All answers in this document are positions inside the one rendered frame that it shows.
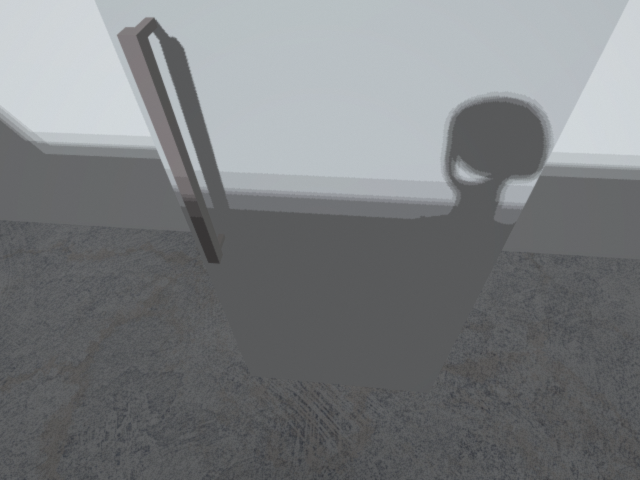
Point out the fridge door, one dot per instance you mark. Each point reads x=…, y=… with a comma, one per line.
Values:
x=366, y=161

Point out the handle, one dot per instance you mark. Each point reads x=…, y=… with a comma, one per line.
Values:
x=138, y=52

